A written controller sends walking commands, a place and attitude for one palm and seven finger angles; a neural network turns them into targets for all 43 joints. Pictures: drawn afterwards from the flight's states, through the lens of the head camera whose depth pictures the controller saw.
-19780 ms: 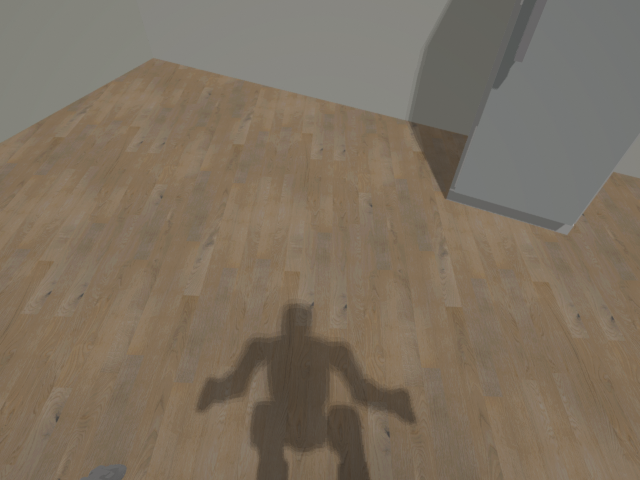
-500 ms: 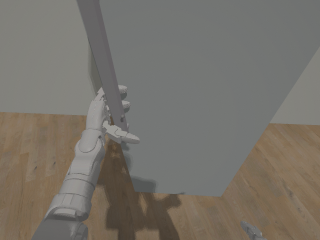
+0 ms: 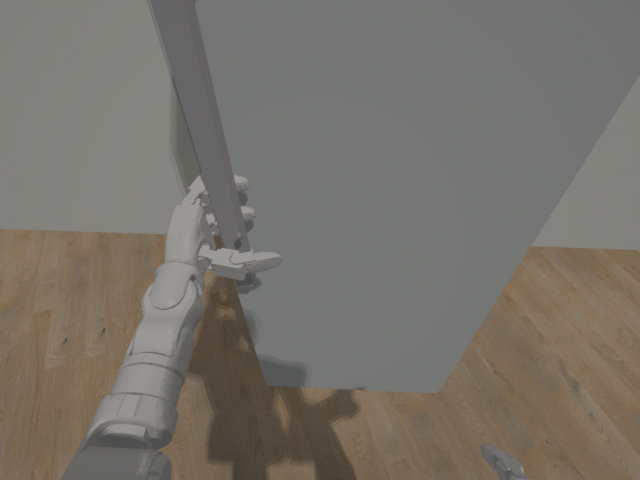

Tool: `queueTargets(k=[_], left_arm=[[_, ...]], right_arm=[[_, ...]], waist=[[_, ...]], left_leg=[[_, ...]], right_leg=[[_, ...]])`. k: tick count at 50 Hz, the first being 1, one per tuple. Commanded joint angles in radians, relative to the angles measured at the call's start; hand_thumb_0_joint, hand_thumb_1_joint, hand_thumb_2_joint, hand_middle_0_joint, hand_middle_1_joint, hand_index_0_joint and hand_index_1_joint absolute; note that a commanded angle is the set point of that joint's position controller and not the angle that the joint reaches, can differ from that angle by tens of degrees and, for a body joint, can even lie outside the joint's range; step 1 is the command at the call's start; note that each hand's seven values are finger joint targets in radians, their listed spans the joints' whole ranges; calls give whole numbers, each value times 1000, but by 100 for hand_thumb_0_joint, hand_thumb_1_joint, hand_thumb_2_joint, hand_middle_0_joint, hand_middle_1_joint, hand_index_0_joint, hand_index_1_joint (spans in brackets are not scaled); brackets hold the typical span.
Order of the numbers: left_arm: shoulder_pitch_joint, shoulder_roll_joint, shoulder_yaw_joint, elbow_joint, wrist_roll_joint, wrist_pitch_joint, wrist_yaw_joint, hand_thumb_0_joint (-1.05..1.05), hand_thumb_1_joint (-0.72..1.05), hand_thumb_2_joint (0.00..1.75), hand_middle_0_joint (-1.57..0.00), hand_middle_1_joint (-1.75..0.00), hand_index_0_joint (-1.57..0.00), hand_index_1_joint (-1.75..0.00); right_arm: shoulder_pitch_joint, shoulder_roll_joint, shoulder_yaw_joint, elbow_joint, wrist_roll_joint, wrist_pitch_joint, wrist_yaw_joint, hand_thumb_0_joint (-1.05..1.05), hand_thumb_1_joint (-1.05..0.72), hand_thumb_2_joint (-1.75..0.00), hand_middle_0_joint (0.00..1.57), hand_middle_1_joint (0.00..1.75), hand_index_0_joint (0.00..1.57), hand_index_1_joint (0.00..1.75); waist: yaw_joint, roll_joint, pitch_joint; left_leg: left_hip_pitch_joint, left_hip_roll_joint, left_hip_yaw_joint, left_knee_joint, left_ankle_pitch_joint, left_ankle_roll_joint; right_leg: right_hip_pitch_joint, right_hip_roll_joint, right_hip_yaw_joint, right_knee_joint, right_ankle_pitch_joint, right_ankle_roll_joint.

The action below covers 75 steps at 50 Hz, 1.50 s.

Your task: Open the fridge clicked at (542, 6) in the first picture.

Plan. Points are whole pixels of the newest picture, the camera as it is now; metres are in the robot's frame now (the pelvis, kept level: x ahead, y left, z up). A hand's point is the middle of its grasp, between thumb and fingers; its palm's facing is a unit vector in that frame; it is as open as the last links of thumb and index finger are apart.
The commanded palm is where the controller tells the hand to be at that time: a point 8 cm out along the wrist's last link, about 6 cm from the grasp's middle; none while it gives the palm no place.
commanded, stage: grip the handle and tug to test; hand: left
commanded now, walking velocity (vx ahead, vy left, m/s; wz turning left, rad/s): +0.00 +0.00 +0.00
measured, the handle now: (224, 169) +0.45 +0.14 +0.17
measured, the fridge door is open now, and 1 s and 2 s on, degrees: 0 0 15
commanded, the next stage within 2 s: pull the door a little, standing still in 1.12 s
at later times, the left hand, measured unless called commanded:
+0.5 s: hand (239, 234) +0.39 +0.12 +0.11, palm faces -0.01 -1.00 -0.01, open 6.3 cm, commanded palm +0.36 +0.17 +0.11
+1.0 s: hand (239, 235) +0.38 +0.12 +0.11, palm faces -0.03 -1.00 +0.00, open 6.3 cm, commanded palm +0.34 +0.17 +0.11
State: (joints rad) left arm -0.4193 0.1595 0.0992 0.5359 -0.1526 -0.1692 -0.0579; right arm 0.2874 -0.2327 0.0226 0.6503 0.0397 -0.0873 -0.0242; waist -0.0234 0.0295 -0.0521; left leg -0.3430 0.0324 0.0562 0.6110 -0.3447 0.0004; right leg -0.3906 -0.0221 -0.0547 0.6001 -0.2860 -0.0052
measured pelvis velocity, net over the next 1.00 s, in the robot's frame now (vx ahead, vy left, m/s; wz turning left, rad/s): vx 0.01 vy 0.00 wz -0.02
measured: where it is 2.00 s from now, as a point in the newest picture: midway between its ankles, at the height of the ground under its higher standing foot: outside the picture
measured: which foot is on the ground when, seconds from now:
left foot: down 0.00-1.00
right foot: down 0.00-1.00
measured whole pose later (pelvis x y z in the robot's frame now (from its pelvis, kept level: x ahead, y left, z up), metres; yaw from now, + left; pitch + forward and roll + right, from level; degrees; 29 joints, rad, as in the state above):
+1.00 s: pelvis +0.01 +0.00 +0.00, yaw -1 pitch +5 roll +0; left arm -0.33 0.16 0.11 0.41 -0.16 -0.12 -0.06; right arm 0.28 -0.23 0.02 0.62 0.04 -0.08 -0.02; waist -0.03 0.03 -0.06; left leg -0.31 0.04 0.07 0.58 -0.35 0.00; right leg -0.37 -0.01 -0.04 0.58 -0.29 -0.01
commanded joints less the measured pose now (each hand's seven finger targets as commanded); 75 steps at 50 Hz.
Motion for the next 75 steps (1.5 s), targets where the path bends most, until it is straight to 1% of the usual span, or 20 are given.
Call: queueTargets(k=[1,15,18,20,24,26,27,31,33,37,39,45,49,51,59,61,63,64,68,75], left_arm=[[-397,83,-4,-240,3,-73,-12,0,25,62,-38,-131,-38,-131],[-424,68,-20,-239,2,-76,-17,0,90,90,-45,-140,-45,-140],[-416,108,16,-234,2,-76,-20,0,90,90,-45,-140,-45,-140],[-387,86,3,-252,-1,-77,-25,0,90,90,-45,-140,-45,-140],[-409,89,-2,-232,-2,-70,-23,0,90,90,-45,-140,-45,-140],[-376,131,42,-221,-3,-72,-22,0,90,90,-45,-140,-45,-140],[-374,128,37,-233,-3,-72,-26,0,90,90,-45,-140,-45,-140],[-365,134,47,-240,-6,-72,-30,0,90,90,-45,-140,-45,-140],[-362,97,16,-282,-10,-77,-34,0,90,90,-45,-140,-45,-140],[-312,134,49,-276,-12,-74,-34,0,90,90,-45,-140,-45,-140],[-300,96,16,-312,-11,-75,-36,0,90,90,-45,-140,-45,-140],[-185,98,31,-359,-16,-51,-37,0,90,90,-45,-140,-45,-140],[-151,87,13,-419,-14,-31,-39,0,90,90,-45,-140,-45,-140],[-58,119,54,-423,-18,-17,-39,0,90,90,-45,-140,-45,-140],[24,81,11,-580,-12,41,-34,0,90,90,-45,-140,-45,-140],[96,105,34,-595,-9,54,-27,0,90,90,-45,-140,-45,-140],[-59,57,-31,-591,-2,68,-16,0,90,90,-45,-140,-45,-140],[-85,95,7,-559,2,76,-6,0,90,90,-45,-140,-45,-140],[18,64,-21,-627,11,84,-9,0,90,90,-45,-140,-45,-140],[253,47,-31,-757,-4,93,-26,0,90,90,-45,-140,-45,-140]], right_arm=[[-38,-121,-43,-133,1,-50,-12,0,-90,-90,20,30,20,30],[-37,-122,-42,-129,-2,-55,-13,0,-90,-90,20,30,20,30],[-38,-123,-44,-128,-2,-52,-15,0,-90,-90,20,30,20,30],[-38,-120,-44,-133,-3,-54,-11,0,-90,-90,20,30,20,30],[-40,-122,-40,-130,-3,-51,-12,0,-90,-90,20,30,20,30],[-36,-129,-45,-133,-5,-48,-14,0,-90,-90,20,30,20,30],[-43,-125,-41,-136,-3,-47,-14,0,-90,-90,20,30,20,30],[-41,-125,-44,-139,-4,-47,-15,0,-90,-90,20,30,20,30],[-49,-117,-41,-146,-3,-50,-10,0,-90,-90,20,30,20,30],[-52,-124,-41,-150,-3,-49,-8,0,-90,-90,20,30,20,30],[-57,-118,-43,-159,-2,-52,-7,0,-90,-90,20,30,20,30],[-60,-118,-46,-173,-4,-50,-2,0,-90,-90,20,30,20,30],[-69,-113,-44,-183,-3,-44,0,0,-90,-90,20,30,20,30],[-67,-119,-48,-191,-7,-40,1,0,-90,-90,20,30,20,30],[-80,-104,-47,-215,-8,-21,5,0,-90,-90,20,30,20,30],[-78,-108,-51,-223,-11,-15,5,0,-90,-90,20,30,20,30],[-70,-105,-46,-206,-10,-9,2,0,-90,-90,20,30,20,30],[-63,-112,-50,-194,-12,-4,-3,0,-90,-90,20,30,20,30],[-74,-98,-47,-212,-15,3,1,0,-90,-90,20,30,20,30],[-108,-90,-40,-258,-16,15,12,0,-90,-90,20,30,20,30]], waist=[[-5,-33,-271],[-12,-53,-282],[-7,-47,-284],[2,-31,-310],[-11,-51,-266],[6,-83,-284],[7,-46,-285],[10,-60,-297],[9,-24,-307],[19,-48,-287],[20,-39,-300],[38,-70,-309],[36,-32,-291],[56,-66,-311],[54,-13,-310],[63,-40,-321],[17,-44,-274],[14,-58,-273],[44,19,-332],[72,-44,-313]], left_leg=[[86,-26,-30,-71,294,15],[87,-30,-30,-65,289,19],[80,-32,-27,-61,299,21],[94,-31,-27,-58,329,18],[72,-33,-26,-64,281,22],[65,-32,-25,-64,297,23],[66,-34,-22,-66,302,22],[71,-33,-21,-63,318,22],[86,-35,-18,-64,329,20],[67,-32,-18,-73,315,20],[84,-31,-17,-72,334,19],[90,-27,-11,-71,389,20],[106,-26,-7,-72,421,18],[105,-24,-2,-70,449,19],[148,-18,-1,-64,563,14],[152,-15,-1,-57,606,14],[156,-14,-10,-53,585,15],[152,-14,-13,-49,568,14],[191,-14,-14,-40,664,9],[181,-6,-11,-58,676,11]], right_leg=[[149,33,4,-44,319,-17],[143,33,6,-44,331,-13],[157,32,11,-43,349,-14],[164,32,6,-34,371,-17],[148,32,11,-48,338,-12],[178,31,12,-45,353,-13],[179,29,14,-42,362,-15],[192,29,13,-40,379,-14],[189,29,13,-39,391,-15],[199,29,13,-44,379,-15],[202,31,10,-39,391,-17],[231,31,10,-35,447,-15],[227,29,9,-38,469,-15],[263,28,8,-34,503,-14],[267,26,6,-29,577,-14],[290,25,6,-27,620,-13],[235,28,0,-35,599,-8],[224,30,1,-33,585,-8],[253,23,0,-20,620,-15],[307,21,-4,-24,656,-14]])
